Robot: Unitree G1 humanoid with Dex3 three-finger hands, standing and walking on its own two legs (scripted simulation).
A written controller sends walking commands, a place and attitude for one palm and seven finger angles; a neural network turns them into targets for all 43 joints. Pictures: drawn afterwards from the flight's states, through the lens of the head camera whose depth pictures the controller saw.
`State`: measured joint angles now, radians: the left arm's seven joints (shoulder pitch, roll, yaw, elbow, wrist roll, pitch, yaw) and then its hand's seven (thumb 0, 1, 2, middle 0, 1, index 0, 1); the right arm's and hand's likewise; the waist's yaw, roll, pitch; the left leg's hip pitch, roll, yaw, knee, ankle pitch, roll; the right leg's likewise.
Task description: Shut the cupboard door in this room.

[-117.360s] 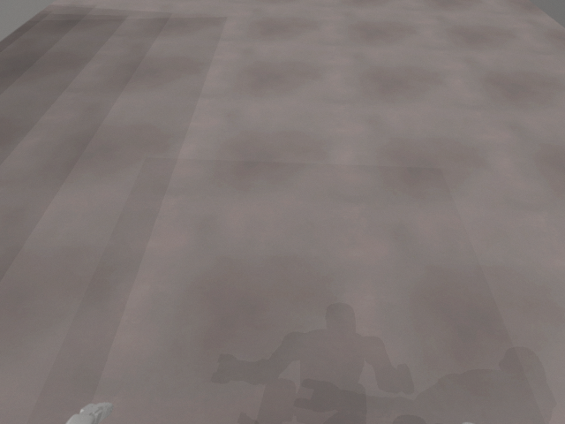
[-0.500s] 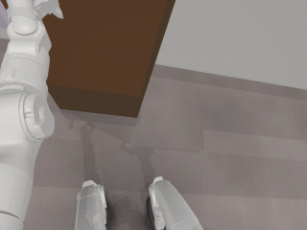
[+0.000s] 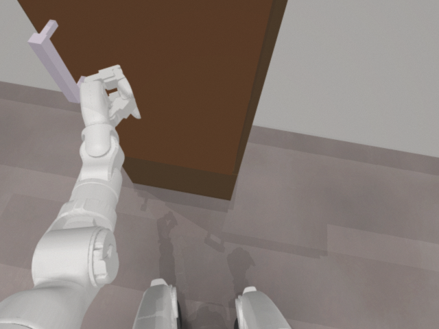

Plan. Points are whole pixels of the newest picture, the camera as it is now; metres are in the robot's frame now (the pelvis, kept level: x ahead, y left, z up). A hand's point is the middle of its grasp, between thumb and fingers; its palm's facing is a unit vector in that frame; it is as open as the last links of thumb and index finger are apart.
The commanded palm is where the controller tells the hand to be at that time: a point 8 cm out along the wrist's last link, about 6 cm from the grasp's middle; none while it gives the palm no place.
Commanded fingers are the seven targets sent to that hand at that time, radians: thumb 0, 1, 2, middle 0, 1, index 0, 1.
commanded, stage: draw the hand back to the body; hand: left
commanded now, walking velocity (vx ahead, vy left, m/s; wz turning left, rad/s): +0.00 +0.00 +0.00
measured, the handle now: (64, 64) +0.60 +0.25 +0.06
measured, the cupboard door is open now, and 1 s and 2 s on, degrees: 0 0 0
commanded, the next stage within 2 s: step back with the hand held close in 1.68 s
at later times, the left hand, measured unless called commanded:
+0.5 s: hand (78, 132) +0.40 +0.17 +0.14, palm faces +0.13 -0.99 -0.02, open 3.1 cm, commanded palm +0.35 +0.21 +0.14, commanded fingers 0.00 0.90 0.90 -1.27 -1.47 -1.27 -1.47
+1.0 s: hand out of the picture +0.27 +0.24 +0.21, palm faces +0.32 -0.90 -0.28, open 3.9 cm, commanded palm +0.21 +0.28 +0.23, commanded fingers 0.00 0.90 0.90 -0.58 -0.72 -0.58 -0.72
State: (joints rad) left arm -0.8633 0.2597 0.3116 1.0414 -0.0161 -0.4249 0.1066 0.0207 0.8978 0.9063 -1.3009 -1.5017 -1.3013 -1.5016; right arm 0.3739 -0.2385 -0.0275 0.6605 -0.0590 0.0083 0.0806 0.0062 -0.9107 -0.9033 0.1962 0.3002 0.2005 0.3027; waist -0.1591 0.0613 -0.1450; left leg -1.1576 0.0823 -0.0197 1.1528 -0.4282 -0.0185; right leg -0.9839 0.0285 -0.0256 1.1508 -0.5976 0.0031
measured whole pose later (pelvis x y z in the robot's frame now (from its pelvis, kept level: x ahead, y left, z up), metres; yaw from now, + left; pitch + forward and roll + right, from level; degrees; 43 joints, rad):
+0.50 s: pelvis +0.01 +0.00 +0.05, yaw +1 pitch +13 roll -1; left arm -0.35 0.21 0.20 0.55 -0.17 -0.34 -0.03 0.02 0.90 0.90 -1.30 -1.50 -1.30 -1.50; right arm 0.33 -0.23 -0.01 0.62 0.03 0.02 0.01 0.01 -0.91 -0.90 0.20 0.30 0.20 0.30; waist -0.05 0.06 -0.12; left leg -0.77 0.07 0.00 0.91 -0.36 -0.02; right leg -0.60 0.02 -0.02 0.90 -0.52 0.00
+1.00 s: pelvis +0.01 +0.01 +0.10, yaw +1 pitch -1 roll +0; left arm 0.17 0.29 0.17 -0.04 -0.07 -0.08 0.10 0.02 0.89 0.90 -0.85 -1.01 -0.85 -1.01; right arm 0.16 -0.23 0.04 0.57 0.04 -0.01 -0.09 0.01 -0.91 -0.90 0.20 0.30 0.20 0.30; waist 0.03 0.06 -0.02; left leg -0.29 0.03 0.04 0.50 -0.20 0.00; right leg -0.13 -0.02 0.00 0.48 -0.33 0.02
